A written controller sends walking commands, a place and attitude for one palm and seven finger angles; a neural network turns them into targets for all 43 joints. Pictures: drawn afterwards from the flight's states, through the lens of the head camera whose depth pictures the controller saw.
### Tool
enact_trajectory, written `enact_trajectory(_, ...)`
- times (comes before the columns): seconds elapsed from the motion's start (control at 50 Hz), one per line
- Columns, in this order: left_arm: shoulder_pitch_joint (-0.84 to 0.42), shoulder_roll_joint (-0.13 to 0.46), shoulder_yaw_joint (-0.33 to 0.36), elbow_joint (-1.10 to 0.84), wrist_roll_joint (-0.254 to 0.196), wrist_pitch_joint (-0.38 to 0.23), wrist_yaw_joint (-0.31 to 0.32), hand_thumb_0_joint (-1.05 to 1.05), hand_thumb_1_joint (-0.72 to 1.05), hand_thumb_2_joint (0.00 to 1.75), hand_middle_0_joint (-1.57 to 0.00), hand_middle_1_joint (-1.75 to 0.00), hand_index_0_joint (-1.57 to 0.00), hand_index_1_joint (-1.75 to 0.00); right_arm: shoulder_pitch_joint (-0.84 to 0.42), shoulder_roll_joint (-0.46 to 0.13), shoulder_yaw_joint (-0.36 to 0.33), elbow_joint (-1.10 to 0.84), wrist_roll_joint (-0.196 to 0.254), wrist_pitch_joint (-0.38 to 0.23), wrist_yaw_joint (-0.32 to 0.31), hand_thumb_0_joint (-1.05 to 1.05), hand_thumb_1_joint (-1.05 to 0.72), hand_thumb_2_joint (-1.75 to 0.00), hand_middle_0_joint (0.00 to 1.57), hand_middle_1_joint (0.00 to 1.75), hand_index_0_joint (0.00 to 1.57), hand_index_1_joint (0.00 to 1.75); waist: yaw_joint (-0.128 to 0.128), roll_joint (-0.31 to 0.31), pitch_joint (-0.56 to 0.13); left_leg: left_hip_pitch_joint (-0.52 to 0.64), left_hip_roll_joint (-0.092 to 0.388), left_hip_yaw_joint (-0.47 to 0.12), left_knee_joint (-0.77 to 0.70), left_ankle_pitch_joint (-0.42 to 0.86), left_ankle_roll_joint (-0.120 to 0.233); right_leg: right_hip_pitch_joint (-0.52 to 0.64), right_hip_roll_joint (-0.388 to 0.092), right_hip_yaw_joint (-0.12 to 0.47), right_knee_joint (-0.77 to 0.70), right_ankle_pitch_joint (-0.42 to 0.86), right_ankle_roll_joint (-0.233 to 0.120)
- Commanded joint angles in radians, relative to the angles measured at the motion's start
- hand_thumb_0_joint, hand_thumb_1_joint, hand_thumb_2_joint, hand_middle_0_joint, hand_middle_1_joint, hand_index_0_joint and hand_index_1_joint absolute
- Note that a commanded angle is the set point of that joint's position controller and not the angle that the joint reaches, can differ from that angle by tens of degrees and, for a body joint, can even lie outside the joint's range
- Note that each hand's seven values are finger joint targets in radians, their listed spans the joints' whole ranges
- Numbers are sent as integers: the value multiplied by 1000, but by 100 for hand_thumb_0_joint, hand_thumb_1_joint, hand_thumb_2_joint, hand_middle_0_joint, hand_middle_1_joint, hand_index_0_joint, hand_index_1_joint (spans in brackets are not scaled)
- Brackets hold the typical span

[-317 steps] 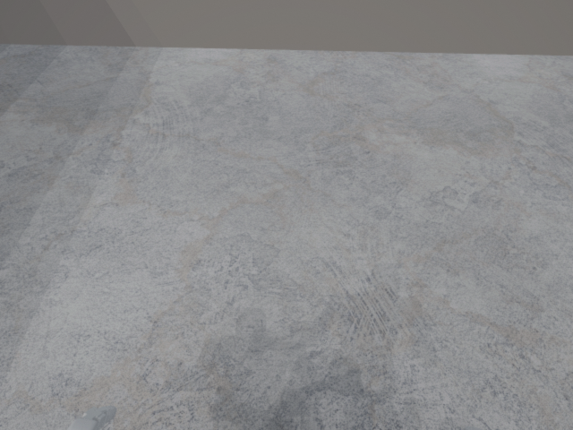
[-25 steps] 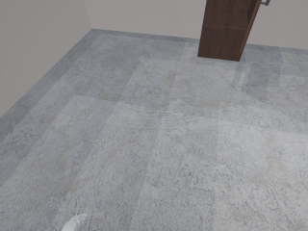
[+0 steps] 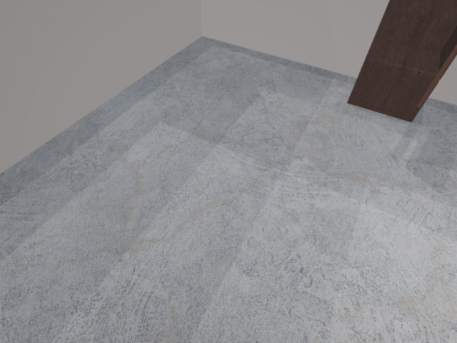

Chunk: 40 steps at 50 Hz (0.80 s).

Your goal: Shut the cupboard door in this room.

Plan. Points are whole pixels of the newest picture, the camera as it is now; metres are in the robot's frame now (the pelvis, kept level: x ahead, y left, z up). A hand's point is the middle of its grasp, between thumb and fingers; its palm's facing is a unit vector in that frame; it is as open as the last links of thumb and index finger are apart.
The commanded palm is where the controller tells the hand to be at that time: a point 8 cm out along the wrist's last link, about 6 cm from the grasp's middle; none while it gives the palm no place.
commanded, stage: stand and wait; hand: left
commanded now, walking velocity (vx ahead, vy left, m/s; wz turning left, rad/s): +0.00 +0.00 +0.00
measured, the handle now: out of the picture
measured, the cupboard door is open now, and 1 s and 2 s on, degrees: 79 79 79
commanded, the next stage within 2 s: turn or walk to find it in 0.68 s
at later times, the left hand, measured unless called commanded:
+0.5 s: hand out of the picture -0.01 +0.18 -0.17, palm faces -0.01 -0.99 -0.17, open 7.4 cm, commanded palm none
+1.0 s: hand out of the picture +0.00 +0.18 -0.18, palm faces -0.09 -0.98 -0.19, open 7.4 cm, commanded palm none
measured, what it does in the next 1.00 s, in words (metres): stands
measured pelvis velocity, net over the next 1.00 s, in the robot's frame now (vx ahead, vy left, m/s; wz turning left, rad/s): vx -0.02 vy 0.01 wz -0.13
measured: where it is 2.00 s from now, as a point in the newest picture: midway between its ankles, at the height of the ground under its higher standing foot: outside the picture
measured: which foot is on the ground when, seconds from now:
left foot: down 0.00-1.00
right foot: down 0.00-1.00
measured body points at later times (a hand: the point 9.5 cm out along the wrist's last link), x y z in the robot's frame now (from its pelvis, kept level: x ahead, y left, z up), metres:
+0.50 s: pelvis -0.01 +0.02 +0.01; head -0.01 +0.02 +0.46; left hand -0.01 +0.23 -0.15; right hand -0.03 -0.21 -0.15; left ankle -0.03 +0.13 -0.73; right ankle +0.02 -0.11 -0.73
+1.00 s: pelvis -0.02 +0.01 +0.00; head +0.00 -0.01 +0.45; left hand +0.01 +0.23 -0.16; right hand -0.05 -0.21 -0.17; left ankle -0.03 +0.13 -0.73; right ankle +0.02 -0.11 -0.73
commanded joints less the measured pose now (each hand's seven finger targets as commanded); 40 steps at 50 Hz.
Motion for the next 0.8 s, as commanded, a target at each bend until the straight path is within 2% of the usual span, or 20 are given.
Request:
enact_trajectory(0.0,-11,52,-1,-33,0,-3,7,0,90,90,-20,-30,-20,-30,17,-138,-10,-21,-5,-26,-23,0,-90,-90,20,30,20,30,-27,208,3,-11,228,-179,-222,317,117,-21,-23,64,8,-67,37)
enact_trajectory(0.02,-10,59,-4,-20,3,2,5,0,90,90,-20,-30,-20,-30,12,-119,-4,-15,-2,-27,-27,0,-90,-90,20,30,20,30,-26,236,19,-31,205,-156,-219,361,115,0,-28,72,15,-68,36)
enact_trajectory(0.04,13,62,-5,-4,2,1,3,0,90,90,-20,-30,-20,-30,6,-113,0,-14,0,-26,-30,0,-90,-90,20,30,20,30,-16,221,34,-50,188,-130,-200,371,107,21,-28,82,-6,-51,31)
enact_trajectory(0.08,55,62,-11,31,4,-6,2,0,90,90,-20,-30,-20,-30,4,-98,4,-6,3,-28,-32,0,-90,-90,20,30,20,30,-9,151,35,-30,138,-84,-146,378,77,56,-38,96,-117,109,29)
enact_trajectory(0.1,67,69,-12,43,5,-11,3,0,90,90,-20,-30,-20,-30,16,-88,2,-2,5,-29,-30,0,-90,-90,20,30,20,30,-16,106,16,-16,116,-62,-125,354,61,77,-50,111,-143,193,24)
enact_trajectory(0.12,61,76,-14,49,4,-15,3,0,90,90,-20,-30,-20,-30,29,-84,2,1,7,-29,-29,0,-90,-90,20,30,20,30,-26,73,11,-12,103,-55,-128,289,50,79,-60,124,-155,209,20)
enact_trajectory(0.14,50,80,-15,54,4,-15,4,0,90,90,-20,-30,-20,-30,34,-81,2,7,9,-25,-27,0,-90,-90,20,30,20,30,-29,47,37,-25,101,-65,-149,201,46,63,-61,134,-170,168,17)
enact_trajectory(0.2,36,67,-20,62,4,-17,4,0,90,90,-20,-30,-20,-30,56,-69,8,21,7,-25,-25,0,-90,-90,20,30,20,30,-37,9,84,-38,93,-60,-182,120,43,36,-59,141,-201,111,14)
enact_trajectory(0.28,33,66,-19,65,3,-19,6,0,90,90,-20,-30,-20,-30,80,-65,11,35,5,-30,-21,0,-90,-90,20,30,20,30,-34,3,71,-44,86,-57,-207,71,44,48,-59,145,-216,72,14)
enact_trajectory(0.36,34,63,-18,66,0,-22,8,0,90,90,-20,-30,-20,-30,102,-61,15,47,4,-37,-20,0,-90,-90,20,30,20,30,-31,18,36,-34,85,-56,-210,102,44,74,-63,144,-211,98,10)
enact_trajectory(0.42,31,62,-18,68,-2,-24,9,0,90,90,-20,-30,-20,-30,121,-55,18,61,4,-40,-20,0,-90,-90,20,30,20,30,-29,36,44,-47,85,-51,-214,110,42,85,-62,141,-206,114,7)
enact_trajectory(0.64,28,51,-14,67,-5,-24,15,0,90,90,-20,-30,-20,-30,204,-28,16,98,4,-40,-21,0,-90,-90,20,30,20,30,-27,14,59,-79,82,-43,-214,77,40,92,-56,142,-198,92,-1)
enact_trajectory(0.78,-6,66,16,36,4,0,6,0,90,90,-20,-30,-20,-30,190,-38,-8,80,2,-19,-31,0,-90,-90,20,30,20,30,-37,21,86,-81,112,-8,-143,-1,48,-40,-38,194,-149,48,-18)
